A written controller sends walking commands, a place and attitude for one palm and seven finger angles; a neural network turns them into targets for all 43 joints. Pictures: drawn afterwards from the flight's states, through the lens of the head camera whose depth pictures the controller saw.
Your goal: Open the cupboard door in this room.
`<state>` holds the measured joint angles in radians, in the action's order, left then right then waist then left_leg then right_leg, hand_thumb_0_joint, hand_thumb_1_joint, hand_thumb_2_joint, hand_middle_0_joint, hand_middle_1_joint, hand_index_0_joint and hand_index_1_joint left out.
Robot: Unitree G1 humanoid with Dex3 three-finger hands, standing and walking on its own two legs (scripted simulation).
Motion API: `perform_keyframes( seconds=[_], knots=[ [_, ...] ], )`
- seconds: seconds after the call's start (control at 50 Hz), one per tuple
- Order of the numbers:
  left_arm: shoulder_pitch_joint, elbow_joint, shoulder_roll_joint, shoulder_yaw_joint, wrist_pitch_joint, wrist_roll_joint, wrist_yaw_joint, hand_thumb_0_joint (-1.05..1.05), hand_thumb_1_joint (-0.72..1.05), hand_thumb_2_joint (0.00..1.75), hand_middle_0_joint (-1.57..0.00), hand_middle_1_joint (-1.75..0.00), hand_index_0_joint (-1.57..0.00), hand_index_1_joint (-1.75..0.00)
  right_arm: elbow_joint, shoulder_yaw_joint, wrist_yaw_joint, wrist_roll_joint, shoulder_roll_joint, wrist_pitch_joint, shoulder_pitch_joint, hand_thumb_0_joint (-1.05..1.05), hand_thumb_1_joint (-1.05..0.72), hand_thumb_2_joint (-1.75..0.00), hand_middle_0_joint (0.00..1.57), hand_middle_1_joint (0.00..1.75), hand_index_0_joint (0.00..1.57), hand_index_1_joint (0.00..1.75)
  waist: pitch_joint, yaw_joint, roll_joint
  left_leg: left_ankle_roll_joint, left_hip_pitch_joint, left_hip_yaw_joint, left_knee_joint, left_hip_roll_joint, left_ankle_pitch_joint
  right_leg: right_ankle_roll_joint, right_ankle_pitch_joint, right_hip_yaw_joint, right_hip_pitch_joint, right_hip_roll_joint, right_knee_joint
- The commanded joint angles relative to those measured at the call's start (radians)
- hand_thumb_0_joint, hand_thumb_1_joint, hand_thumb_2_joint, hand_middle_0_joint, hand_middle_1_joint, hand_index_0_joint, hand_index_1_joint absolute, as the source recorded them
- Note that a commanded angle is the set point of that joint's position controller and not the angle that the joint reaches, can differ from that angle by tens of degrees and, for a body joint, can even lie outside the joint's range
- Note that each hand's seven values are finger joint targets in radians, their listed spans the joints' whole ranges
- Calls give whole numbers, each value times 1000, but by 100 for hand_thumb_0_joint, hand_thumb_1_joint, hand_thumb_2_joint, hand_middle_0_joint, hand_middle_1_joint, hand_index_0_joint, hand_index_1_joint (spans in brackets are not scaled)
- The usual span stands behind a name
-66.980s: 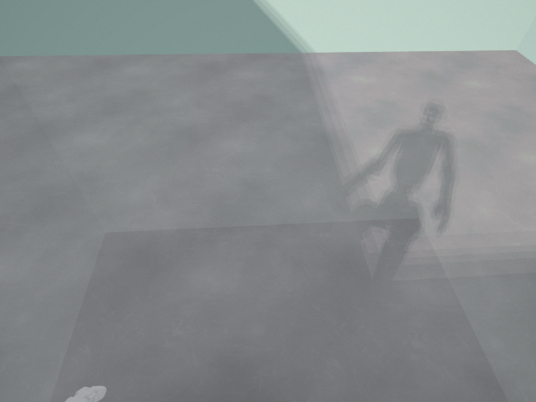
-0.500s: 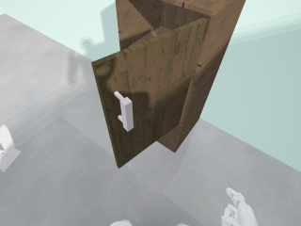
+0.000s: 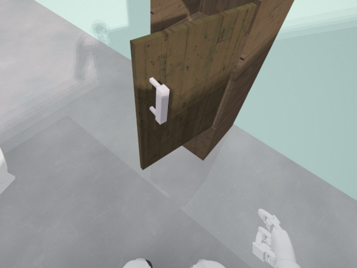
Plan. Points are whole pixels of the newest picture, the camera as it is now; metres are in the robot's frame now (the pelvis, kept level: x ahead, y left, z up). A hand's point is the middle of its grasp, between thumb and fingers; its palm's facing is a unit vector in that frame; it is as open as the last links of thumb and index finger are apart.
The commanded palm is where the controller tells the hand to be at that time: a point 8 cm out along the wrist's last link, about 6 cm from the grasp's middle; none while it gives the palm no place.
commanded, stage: stop stepping back and stand still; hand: left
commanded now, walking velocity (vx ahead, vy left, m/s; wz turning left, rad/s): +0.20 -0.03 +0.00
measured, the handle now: (157, 101) +0.52 +0.11 +0.03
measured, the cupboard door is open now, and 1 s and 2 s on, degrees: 77 77 77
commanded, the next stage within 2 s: let the arm hang, fingers relaxed in 0.74 s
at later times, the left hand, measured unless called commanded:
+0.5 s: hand (21, 224) +0.15 +0.23 +0.16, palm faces +0.36 -0.82 -0.44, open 7.4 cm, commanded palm +0.08 +0.27 +0.18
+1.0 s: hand out of the picture +0.09 +0.22 -0.05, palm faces +0.00 -0.91 -0.42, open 7.4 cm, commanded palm none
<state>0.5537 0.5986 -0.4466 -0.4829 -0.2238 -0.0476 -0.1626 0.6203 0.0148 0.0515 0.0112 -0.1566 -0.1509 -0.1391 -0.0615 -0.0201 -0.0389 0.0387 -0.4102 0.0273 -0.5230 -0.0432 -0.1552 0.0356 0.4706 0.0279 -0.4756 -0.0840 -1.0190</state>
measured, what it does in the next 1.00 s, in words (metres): walks backwards: right foot, then left foot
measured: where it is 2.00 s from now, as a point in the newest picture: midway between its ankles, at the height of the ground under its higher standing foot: outside the picture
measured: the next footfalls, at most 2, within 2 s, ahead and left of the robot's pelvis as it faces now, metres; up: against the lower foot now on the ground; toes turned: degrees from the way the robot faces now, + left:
right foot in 0.18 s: -0.08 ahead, -0.11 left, +0.00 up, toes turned -6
left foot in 0.32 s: +0.00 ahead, +0.09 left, +0.00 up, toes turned -4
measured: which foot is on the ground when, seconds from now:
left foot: down 0.00-0.18, up 0.20-0.30, down 0.32-1.00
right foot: up 0.00-0.16, down 0.18-1.00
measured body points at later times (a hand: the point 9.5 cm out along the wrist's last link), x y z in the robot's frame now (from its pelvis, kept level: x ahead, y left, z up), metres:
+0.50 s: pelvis -0.08 -0.02 +0.00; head -0.09 +0.00 +0.45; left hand +0.12 +0.27 +0.19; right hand +0.03 -0.28 -0.08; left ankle +0.00 +0.08 -0.74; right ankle -0.13 -0.11 -0.74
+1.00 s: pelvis -0.12 +0.00 -0.01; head -0.12 -0.03 +0.44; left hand +0.09 +0.27 -0.02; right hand +0.03 -0.27 -0.12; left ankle -0.04 +0.09 -0.74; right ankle -0.12 -0.11 -0.74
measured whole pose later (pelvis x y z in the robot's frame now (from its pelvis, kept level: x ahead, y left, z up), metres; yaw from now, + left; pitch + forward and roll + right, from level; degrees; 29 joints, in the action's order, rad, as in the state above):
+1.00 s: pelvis -0.12 +0.00 -0.01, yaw -3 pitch +0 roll -1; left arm 0.22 -0.43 -0.34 -0.08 -0.01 0.03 0.00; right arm 0.84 -0.01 -0.01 0.02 -0.30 -0.04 -0.10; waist 0.03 0.00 0.07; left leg 0.03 -0.37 0.00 -0.55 0.02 -0.18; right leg -0.02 0.30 -0.05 -0.26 -0.01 -0.55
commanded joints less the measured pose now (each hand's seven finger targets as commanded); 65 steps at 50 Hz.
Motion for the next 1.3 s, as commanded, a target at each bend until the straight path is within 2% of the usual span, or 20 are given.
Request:
perform_keyframes(
  seconds=[0.0, 0.08, 0.1, 0.16, 0.2, 0.26, 0.32, 0.36, 0.4, 0.48, 0.54, 0.62, 0.68, 0.76, 0.8, 0.82, 0.86, 0.94, 1.08, 1.28],
  knots=[
    [-28, 224, -114, -56, -28, -6, -16, 0, 90, 90, -20, -30, -20, -30, -114, 47, 3, -5, -173, -73, 11, 0, -90, -90, 20, 30, 20, 30, 209, 35, 281, 86, 254, -166, 256, -232, 23, -4, 30, -43, 81, 43, 187],
    [0, 168, -138, -62, 8, -10, -20, 0, 90, 90, -20, -30, -20, -30, -150, 20, 19, 0, -170, -40, 27, 0, -90, -90, 20, 30, 20, 30, 157, 30, 264, 2, 108, -102, 349, -123, -401, -43, -38, -145, 357, 8, 631],
    [38, 166, -177, -94, 9, -7, -17, 0, 90, 90, -20, -30, -20, -30, -156, 20, 21, 3, -166, -28, 18, 0, -90, -90, 20, 30, 20, 30, 177, 34, 224, -28, 136, -38, 267, -59, -327, -62, -96, -118, 362, 35, 731],
    [0, 159, -255, -156, -18, -23, -17, 0, 90, 90, -20, -30, -20, -30, -136, 0, 17, 21, -149, 4, 20, 0, -90, -90, 20, 30, 20, 30, 193, 30, -21, -56, 195, 9, -158, -3, -97, -182, -276, 165, 152, 342, 837],
    [-3, 104, -179, -92, 8, -26, -11, 0, 90, 90, -20, -30, -20, -30, -141, 15, 20, -19, -152, -3, 19, 0, -90, -90, 20, 30, 20, 30, 201, 22, -171, -55, 70, -16, -245, 31, -121, -173, -418, 173, 261, 310, 747],
    [-29, 56, -155, -68, 1, -6, -14, 0, 90, 90, -20, -30, -20, -30, -121, 0, 28, -20, -158, -2, 16, 0, -90, -90, 20, 30, 20, 30, 137, 46, -40, -29, 106, 13, -15, 21, -7, -111, -664, 56, 316, 258, 630],
    [-75, 80, -165, -55, -16, -2, -7, 0, 90, 90, -20, -30, -20, -30, -128, 17, 44, -20, -194, -22, 12, 0, -90, -90, 20, 30, 20, 30, 141, 32, 140, 8, 287, -94, 84, -56, 208, -38, -417, -16, 205, 132, 534],
    [-61, 115, -170, -58, -26, 0, -7, 0, 90, 90, -20, -30, -20, -30, -122, 7, 44, -6, -181, -32, -4, 0, -90, -90, 20, 30, 20, 30, 151, 34, 298, 31, 266, -266, 227, -139, 66, -25, -120, -79, 172, 59, 418],
    [-62, 119, -184, -75, -32, 6, -11, 0, 90, 90, -20, -30, -20, -30, -121, 12, 43, 4, -178, -49, 8, 0, -90, -90, 20, 30, 20, 30, 100, 25, 248, 76, 101, -330, 360, -189, -295, -32, -1, -44, 235, 67, 356],
    [24, 64, -150, -74, -27, 12, -11, 0, 90, 90, -20, -30, -20, -30, -145, 16, 36, 0, -177, -30, 14, 0, -90, -90, 20, 30, 20, 30, 73, 31, 173, -14, -50, -101, 236, -47, -368, -70, -75, -38, 368, 96, 650],
    [29, 60, -155, -78, -25, 0, -7, 0, 90, 90, -20, -30, -20, -30, -122, 33, 25, -4, -167, -7, -13, 0, -90, -90, 20, 30, 20, 30, 52, 31, -122, -53, 67, -34, -234, 39, -144, -189, 114, 301, 89, 344, 891],
    [-73, -4, -134, -48, -35, 14, -13, 0, 90, 90, -20, -30, -20, -30, -99, 12, 35, -8, -156, -22, -15, 0, -90, -90, 20, 30, 20, 30, 65, 45, 6, -33, 102, -35, -38, 9, -95, -133, -290, 122, 209, 267, 720],
    [-115, 12, -132, -28, -43, 13, -8, 0, 90, 90, -20, -30, -20, -30, -108, 24, 45, -13, -185, -43, 0, 0, -90, -90, 20, 30, 20, 30, 100, 20, 65, -7, 248, -83, 108, -43, 113, -46, -336, 54, 221, 142, 667],
    [-102, 46, -141, -28, -39, 17, 2, 0, 90, 90, -20, -30, -20, -30, -121, 5, 42, -8, -172, -44, 8, 0, -90, -90, 20, 30, 20, 30, 135, 18, 136, -2, 213, -118, 156, -59, 179, -27, -362, -2, 296, 101, 622],
    [-91, 78, -154, -42, -42, 15, 1, 0, 90, 90, -20, -30, -20, -30, -127, 11, 43, -5, -176, -48, 12, 0, -90, -90, 20, 30, 20, 30, 148, 17, 112, -4, 201, -110, 166, -50, 94, -28, -333, 4, 310, 101, 646],
    [-134, -750, 60, 374, 122, 94, 138, 0, 90, 90, -20, -30, -20, -30, 124, 66, -48, -12, -356, -53, 87, 0, -90, -90, 20, 30, 20, 30, 64, 42, 119, 11, 71, -153, 14, -80, 284, -58, -458, -26, 210, 171, 511],
    [-155, -818, 66, 365, 205, 79, 164, 0, 90, 90, -20, -30, -20, -30, 121, 51, -49, -10, -289, 48, -7, 0, -90, -90, 20, 30, 20, 30, 155, 21, 74, 17, 104, -155, 36, -94, 174, -75, -263, 3, 204, 159, 530],
    [-290, -1040, -4, 390, 199, 87, 170, 0, 90, 90, -20, -30, -20, -30, 150, 35, -53, 9, -310, 96, 30, 0, -90, -90, 20, 30, 20, 30, 120, 25, -141, 23, 90, -183, 47, -51, -1, -104, -134, 59, 191, 186, 616],
    [-342, -1436, 5, 439, 215, 70, 156, 0, 90, 90, -20, -30, -20, -30, 279, 8, -46, 17, -269, 142, 29, 0, -90, -90, 20, 30, 20, 30, 57, 21, 149, 3, 117, -186, 187, -44, -115, -99, -114, 65, 242, 170, 662],
    [-254, -1695, 60, 442, 211, 59, 153, 0, 90, 90, -20, -30, -20, -30, 431, 19, -20, 6, -240, 149, -84, 0, -90, -90, 20, 30, 20, 30, 47, 25, 133, 3, 179, -180, 211, -53, -154, -109, -118, 40, 262, 179, 724]
  ],
)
